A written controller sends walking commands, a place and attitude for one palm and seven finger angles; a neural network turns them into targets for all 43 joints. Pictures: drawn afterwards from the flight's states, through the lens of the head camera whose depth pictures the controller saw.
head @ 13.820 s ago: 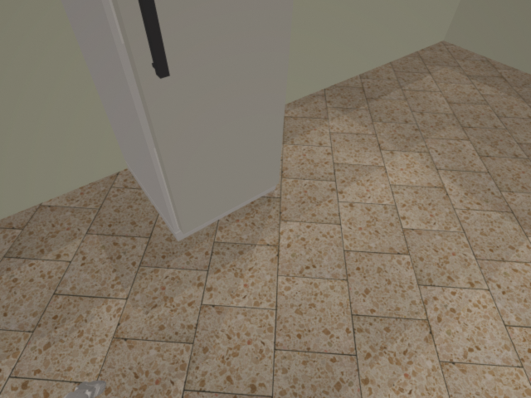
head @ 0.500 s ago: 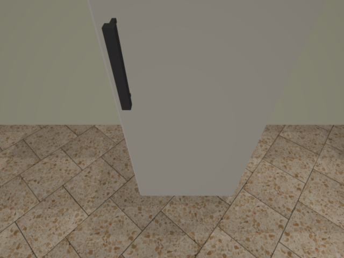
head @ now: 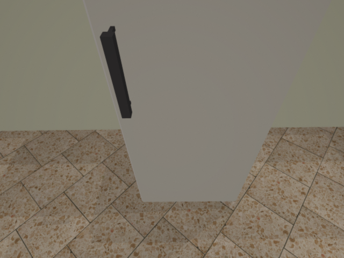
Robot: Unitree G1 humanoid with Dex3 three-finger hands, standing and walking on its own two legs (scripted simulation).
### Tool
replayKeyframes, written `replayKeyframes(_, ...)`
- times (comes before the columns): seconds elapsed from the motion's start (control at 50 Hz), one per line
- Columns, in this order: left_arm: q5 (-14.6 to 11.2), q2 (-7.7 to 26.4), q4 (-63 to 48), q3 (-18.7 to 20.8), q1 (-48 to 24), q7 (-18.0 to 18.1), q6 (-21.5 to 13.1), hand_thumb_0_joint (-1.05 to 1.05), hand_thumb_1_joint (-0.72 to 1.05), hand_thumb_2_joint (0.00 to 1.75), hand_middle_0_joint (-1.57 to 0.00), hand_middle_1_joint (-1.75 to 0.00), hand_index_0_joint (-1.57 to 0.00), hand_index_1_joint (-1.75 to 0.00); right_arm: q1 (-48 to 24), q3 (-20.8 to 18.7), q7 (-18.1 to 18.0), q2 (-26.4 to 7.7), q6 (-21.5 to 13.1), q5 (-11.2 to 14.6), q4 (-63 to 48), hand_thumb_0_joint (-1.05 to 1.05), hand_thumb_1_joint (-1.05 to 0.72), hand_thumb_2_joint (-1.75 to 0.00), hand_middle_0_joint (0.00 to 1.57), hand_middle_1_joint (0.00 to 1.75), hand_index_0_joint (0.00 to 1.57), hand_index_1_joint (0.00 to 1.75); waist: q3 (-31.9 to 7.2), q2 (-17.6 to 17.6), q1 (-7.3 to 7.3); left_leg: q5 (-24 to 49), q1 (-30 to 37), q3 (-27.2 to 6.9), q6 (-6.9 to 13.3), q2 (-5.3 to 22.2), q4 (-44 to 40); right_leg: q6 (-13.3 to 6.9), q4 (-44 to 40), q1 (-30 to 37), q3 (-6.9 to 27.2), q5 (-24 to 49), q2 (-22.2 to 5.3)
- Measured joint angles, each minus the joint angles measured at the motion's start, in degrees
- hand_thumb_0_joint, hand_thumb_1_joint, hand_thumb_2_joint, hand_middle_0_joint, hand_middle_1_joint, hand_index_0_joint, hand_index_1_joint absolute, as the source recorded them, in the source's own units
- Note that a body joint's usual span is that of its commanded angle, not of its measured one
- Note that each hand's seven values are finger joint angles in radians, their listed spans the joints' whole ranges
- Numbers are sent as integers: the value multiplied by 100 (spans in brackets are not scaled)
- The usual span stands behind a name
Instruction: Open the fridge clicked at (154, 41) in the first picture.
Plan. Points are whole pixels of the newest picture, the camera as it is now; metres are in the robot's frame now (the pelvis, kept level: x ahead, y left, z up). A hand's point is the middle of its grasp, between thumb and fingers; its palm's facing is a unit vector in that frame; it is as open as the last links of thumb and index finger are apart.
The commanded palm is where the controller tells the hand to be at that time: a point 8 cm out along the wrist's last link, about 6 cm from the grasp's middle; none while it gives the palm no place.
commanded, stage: look again from close up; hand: left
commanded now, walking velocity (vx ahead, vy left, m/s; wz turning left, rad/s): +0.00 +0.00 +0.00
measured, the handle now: (120, 76) +0.51 +0.17 +0.17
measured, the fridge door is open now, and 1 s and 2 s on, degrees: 0 0 0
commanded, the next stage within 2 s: raise the hand to about handle height in 1.92 s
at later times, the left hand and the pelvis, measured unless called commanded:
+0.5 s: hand out of the picture -0.01 +0.15 -0.17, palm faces +0.05 -0.98 -0.19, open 7.3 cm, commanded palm none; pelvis +0.00 -0.01 +0.00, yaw +0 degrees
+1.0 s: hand out of the picture -0.01 +0.16 -0.17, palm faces +0.05 -0.98 -0.18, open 7.4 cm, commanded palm none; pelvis +0.00 -0.01 +0.00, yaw +0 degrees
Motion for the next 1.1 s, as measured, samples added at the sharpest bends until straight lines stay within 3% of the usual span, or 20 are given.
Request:
replayKeyframes(0.62, -1, -39, 45, -32, 114, 15, -16, 1, 92, 90, -20, -30, -20, -30, 37, -20, 2, 34, 29, -5, 105, 0, -91, -90, 20, 30, 20, 30, 30, -103, 19, 65, 6, -62, -107, 123, -46, -107, -194, 81, -62, 119, 128)
replayKeyframes(1.1, -4, 9, 30, -25, 70, 5, -14, 0, 91, 90, -20, -30, -20, -30, 60, -22, 4, 52, 11, -9, 106, 0, -91, -90, 20, 30, 20, 30, 73, -177, 28, 61, -46, -48, -54, 94, -29, -51, -236, 55, -46, 156, 100)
